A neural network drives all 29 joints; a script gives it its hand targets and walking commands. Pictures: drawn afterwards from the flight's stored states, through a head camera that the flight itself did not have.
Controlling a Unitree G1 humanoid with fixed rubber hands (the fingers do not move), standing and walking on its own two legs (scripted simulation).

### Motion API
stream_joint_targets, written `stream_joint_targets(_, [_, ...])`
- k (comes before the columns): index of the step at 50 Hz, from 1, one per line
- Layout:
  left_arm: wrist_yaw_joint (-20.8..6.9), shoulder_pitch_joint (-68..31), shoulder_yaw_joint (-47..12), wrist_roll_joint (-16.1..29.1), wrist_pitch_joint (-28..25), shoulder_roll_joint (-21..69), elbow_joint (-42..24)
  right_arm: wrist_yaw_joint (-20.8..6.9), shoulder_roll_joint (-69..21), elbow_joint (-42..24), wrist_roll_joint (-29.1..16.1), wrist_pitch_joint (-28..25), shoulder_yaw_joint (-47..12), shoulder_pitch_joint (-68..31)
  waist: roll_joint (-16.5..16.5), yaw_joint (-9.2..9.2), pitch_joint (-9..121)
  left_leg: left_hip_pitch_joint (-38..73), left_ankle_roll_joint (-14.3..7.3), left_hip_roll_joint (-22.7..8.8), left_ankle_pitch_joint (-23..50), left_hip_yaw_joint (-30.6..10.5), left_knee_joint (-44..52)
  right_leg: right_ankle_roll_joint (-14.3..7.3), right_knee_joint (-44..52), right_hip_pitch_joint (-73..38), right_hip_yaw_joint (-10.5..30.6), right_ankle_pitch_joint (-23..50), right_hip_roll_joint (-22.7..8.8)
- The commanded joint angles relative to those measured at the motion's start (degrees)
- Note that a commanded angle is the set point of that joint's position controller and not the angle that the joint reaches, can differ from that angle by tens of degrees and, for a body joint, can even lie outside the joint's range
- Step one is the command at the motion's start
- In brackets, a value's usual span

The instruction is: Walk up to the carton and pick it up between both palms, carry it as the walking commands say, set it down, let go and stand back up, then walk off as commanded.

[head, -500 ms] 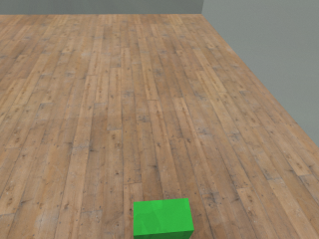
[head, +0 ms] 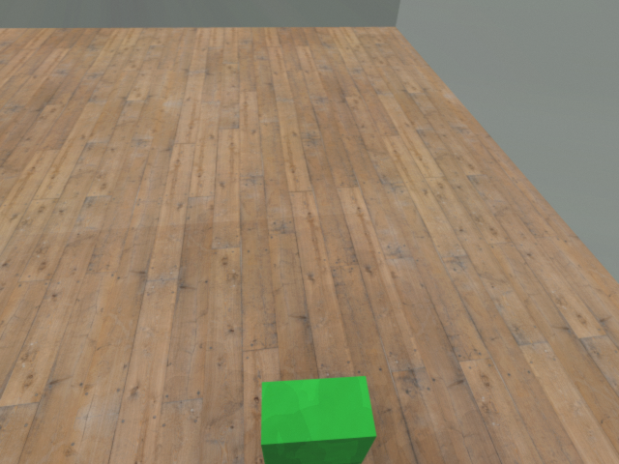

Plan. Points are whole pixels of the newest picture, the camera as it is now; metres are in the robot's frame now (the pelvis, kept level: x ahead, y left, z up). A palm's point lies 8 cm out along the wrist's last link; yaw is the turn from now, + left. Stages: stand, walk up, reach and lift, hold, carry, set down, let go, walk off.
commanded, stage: stand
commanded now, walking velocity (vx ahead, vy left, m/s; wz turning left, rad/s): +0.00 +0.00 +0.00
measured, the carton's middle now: (314, 425) +0.37 -0.04 -0.64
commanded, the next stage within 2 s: walk off in 0.46 s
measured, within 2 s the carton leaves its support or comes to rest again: neither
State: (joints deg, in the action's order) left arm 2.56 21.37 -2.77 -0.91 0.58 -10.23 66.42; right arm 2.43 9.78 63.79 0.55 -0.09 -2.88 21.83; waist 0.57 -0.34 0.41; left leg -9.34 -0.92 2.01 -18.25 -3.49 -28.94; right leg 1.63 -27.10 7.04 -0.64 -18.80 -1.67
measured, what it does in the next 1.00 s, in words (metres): lifts its left foot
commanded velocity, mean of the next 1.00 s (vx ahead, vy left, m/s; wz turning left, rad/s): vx -0.10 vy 0.08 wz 0.00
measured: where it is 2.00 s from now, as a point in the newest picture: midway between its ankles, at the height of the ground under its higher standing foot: outside the picture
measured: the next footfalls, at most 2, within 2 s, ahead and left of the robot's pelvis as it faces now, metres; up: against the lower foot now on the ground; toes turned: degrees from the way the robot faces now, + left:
left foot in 1.02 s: -0.04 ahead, +0.19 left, +0.00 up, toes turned +4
right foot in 1.38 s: -0.17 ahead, +0.05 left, +0.00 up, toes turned -8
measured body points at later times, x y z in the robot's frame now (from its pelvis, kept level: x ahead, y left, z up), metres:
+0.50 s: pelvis -0.02 -0.01 +0.00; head -0.02 +0.00 +0.45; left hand -0.08 +0.21 -0.16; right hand -0.06 -0.22 -0.16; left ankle -0.03 +0.11 -0.74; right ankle -0.05 -0.14 -0.74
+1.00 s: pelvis -0.07 +0.06 -0.01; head -0.05 +0.08 +0.44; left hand -0.07 +0.33 -0.17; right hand -0.02 -0.21 -0.15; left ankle -0.08 +0.19 -0.73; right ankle -0.05 -0.14 -0.74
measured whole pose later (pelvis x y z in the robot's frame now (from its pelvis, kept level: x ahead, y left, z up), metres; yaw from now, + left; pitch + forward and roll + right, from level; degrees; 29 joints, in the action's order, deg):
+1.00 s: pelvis -0.07 +0.06 -0.01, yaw +2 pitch +1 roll +0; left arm 5.6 14.7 3.9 -2.7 1.8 -13.8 59.3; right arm 2.3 13.1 56.3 0.7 3.9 3.6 14.5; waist 2.4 -2.3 -1.9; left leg -18.3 3.2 -2.1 -22.1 1.8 -38.4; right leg 6.6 -33.2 18.8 0.6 -15.0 -8.0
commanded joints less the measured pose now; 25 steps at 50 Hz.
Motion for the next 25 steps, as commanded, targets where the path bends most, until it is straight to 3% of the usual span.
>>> stream_joint_targets(1, [0.1,4.9,0.6,0.0,-0.1,-4.3,0.7,0.2,4.9,0.3,0.0,-0.2,0.7,4.6,-0.8,-0.01,-6.5,-4.4,-0.9,-5.3,14.3,-4.4,5.3,-1.4,3.9,2.4,2.9,10.7,-3.5])
stream_joint_targets(25, [0.2,5.6,1.0,0.0,-0.5,-1.7,2.8,0.3,2.5,2.2,0.0,-0.3,1.0,4.8,-0.7,-0.02,-6.7,-5.8,-0.7,-5.1,10.7,-4.2,6.0,-1.9,4.5,3.8,3.1,9.2,-3.3])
